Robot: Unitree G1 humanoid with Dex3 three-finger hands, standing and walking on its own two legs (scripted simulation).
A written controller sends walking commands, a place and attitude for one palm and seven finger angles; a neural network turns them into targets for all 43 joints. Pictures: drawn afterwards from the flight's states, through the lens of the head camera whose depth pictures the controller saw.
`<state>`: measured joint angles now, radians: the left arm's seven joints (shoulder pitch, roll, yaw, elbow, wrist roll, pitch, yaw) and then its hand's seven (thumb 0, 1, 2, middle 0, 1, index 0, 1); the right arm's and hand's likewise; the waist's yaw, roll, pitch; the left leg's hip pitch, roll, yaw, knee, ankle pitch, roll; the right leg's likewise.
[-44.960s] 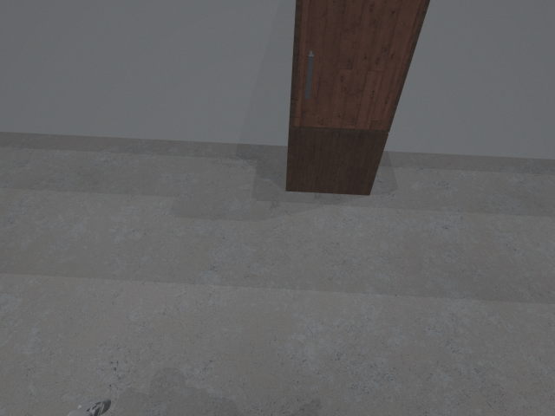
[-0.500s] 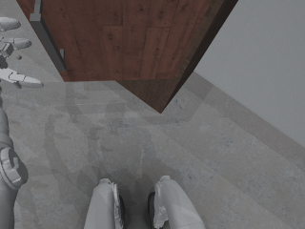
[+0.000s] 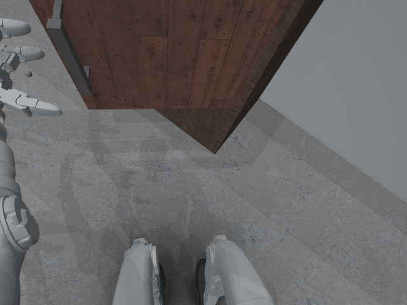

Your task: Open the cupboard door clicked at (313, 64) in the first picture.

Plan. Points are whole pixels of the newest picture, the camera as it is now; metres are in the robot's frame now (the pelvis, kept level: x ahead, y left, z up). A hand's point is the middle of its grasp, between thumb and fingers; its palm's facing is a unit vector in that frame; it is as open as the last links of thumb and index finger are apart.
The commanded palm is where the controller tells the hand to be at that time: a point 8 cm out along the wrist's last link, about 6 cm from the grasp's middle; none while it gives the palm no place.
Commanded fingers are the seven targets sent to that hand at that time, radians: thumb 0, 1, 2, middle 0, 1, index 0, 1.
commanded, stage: slide the fingers in behind the handle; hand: left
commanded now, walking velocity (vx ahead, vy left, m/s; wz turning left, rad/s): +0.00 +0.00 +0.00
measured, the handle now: (74, 53) +0.56 +0.21 +0.04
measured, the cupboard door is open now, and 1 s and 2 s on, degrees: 43 42 42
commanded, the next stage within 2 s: close the thumb around the handle in 1.68 s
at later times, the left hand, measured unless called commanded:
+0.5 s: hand (52, 76) +0.51 +0.23 +0.04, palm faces +0.04 -1.00 -0.03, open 14.0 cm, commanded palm +0.49 +0.26 +0.04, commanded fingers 0.00 -0.50 0.30 -0.30 -1.20 -0.30 -1.20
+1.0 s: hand (68, 74) +0.52 +0.21 +0.04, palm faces +0.05 -1.00 -0.02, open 14.0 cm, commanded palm +0.50 +0.23 +0.04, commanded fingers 0.00 -0.50 0.30 -0.30 -1.20 -0.30 -1.20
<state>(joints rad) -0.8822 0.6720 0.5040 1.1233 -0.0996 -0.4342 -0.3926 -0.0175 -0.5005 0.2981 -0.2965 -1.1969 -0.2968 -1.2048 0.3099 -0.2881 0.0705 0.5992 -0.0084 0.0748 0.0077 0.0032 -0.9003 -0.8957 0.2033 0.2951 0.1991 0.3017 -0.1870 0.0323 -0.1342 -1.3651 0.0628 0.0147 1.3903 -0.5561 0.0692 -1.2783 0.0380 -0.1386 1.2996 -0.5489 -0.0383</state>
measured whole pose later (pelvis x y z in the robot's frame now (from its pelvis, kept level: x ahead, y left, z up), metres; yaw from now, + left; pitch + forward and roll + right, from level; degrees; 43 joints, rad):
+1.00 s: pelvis +0.00 -0.01 +0.00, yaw +1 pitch +30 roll -5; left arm -0.89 0.54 0.41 1.13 -0.09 -0.45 -0.26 -0.02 -0.50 0.30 -0.30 -1.20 -0.30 -1.21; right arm 0.33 -0.27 0.06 0.62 -0.02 0.07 0.02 0.00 -0.90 -0.90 0.20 0.30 0.20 0.30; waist -0.18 0.04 -0.15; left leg -1.35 0.06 0.02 1.37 -0.56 0.06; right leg -1.27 0.04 -0.13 1.30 -0.56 -0.05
